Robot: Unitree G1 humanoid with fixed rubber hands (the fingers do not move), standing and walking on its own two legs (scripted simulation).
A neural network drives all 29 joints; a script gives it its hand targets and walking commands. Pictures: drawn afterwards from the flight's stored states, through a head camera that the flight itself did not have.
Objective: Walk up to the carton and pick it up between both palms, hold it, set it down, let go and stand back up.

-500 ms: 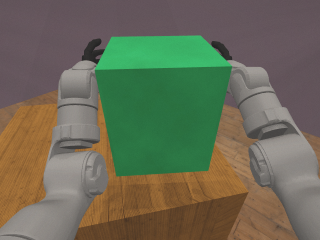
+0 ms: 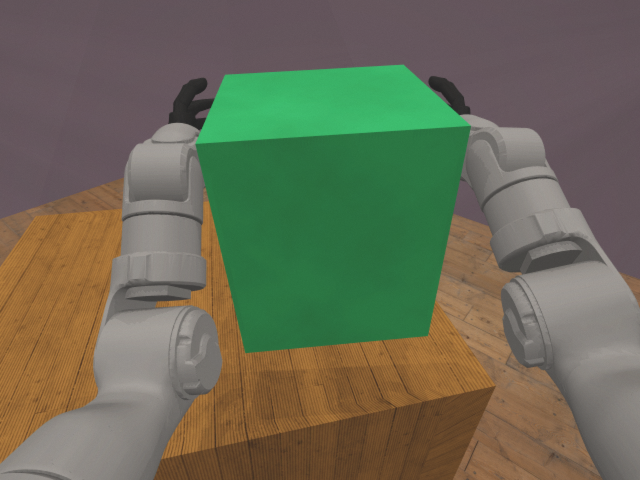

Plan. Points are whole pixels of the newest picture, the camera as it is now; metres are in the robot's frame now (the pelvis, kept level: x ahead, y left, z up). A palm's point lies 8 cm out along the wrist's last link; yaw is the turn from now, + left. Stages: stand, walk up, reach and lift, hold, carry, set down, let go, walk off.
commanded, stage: hold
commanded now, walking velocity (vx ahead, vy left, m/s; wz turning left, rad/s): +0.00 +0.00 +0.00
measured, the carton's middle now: (326, 205) +0.33 -0.01 +0.26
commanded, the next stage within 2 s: none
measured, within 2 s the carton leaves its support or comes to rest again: neither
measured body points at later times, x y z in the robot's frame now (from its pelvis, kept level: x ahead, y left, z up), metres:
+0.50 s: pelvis +0.00 -0.01 +0.00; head -0.10 +0.01 +0.44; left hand +0.38 +0.16 +0.32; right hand +0.38 -0.15 +0.32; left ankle +0.02 +0.11 -0.75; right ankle -0.01 -0.12 -0.75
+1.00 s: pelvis +0.00 +0.00 +0.00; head -0.10 +0.02 +0.44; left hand +0.38 +0.15 +0.32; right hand +0.39 -0.15 +0.32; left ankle +0.02 +0.11 -0.75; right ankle -0.01 -0.12 -0.75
